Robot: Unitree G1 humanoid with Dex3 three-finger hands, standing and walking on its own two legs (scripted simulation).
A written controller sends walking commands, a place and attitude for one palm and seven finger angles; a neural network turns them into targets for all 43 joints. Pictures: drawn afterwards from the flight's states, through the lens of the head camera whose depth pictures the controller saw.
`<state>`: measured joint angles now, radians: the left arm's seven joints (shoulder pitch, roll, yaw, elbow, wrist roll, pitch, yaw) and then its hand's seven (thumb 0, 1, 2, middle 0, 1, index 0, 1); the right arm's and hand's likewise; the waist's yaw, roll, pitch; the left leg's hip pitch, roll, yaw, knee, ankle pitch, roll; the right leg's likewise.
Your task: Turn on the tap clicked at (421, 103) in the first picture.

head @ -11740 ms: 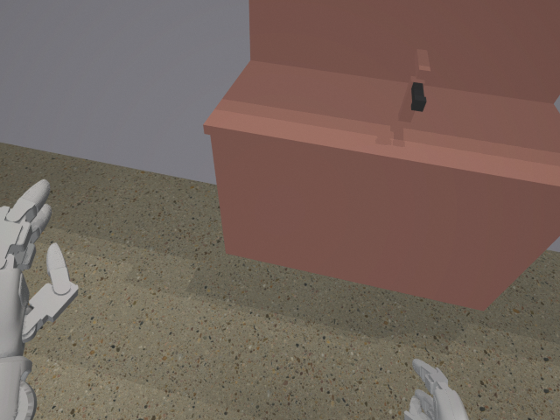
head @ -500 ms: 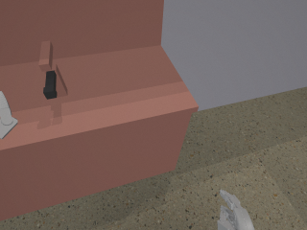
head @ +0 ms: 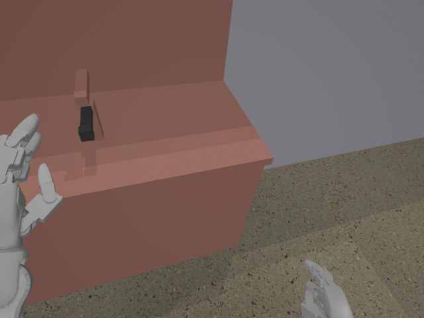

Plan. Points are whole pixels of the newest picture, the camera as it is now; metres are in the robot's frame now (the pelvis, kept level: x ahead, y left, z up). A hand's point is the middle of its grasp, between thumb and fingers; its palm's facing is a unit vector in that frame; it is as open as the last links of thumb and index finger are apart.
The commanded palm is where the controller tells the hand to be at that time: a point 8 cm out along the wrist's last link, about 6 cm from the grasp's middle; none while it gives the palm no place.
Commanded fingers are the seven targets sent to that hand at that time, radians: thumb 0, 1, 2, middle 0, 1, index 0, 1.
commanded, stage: look again from close up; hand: left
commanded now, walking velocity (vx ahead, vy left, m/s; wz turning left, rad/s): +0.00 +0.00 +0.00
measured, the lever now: (86, 133) +0.47 +0.35 +0.06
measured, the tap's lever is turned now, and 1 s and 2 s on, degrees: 0 0 0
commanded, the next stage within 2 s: shuffle to correct the standing spot in 0.36 s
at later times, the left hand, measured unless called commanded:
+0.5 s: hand (68, 183) +0.26 +0.26 +0.15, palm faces +0.38 -0.85 -0.36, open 7.4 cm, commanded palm +0.20 +0.29 +0.17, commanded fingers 0.00 0.90 0.90 -0.20 -0.30 -0.20 -0.30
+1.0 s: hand (87, 159) +0.31 +0.25 +0.15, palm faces +0.43 -0.83 -0.34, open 7.4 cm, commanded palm +0.25 +0.29 +0.17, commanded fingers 0.00 0.90 0.90 -0.20 -0.30 -0.20 -0.30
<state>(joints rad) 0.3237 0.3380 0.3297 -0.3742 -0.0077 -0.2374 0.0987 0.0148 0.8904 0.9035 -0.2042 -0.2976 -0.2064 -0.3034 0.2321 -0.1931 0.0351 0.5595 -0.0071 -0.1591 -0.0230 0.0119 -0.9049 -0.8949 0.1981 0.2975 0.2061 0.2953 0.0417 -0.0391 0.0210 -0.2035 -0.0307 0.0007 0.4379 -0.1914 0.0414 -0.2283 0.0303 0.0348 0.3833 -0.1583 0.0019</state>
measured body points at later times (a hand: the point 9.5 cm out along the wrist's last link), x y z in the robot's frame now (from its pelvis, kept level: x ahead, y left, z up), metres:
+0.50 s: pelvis +0.04 +0.01 +0.00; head +0.06 +0.03 +0.45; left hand +0.23 +0.30 +0.17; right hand +0.24 -0.21 -0.06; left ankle +0.03 +0.09 -0.74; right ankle +0.07 -0.12 -0.74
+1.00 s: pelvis +0.10 +0.00 -0.03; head +0.11 +0.02 +0.42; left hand +0.28 +0.29 +0.17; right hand +0.27 -0.23 -0.10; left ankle +0.04 +0.08 -0.74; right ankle +0.07 -0.12 -0.73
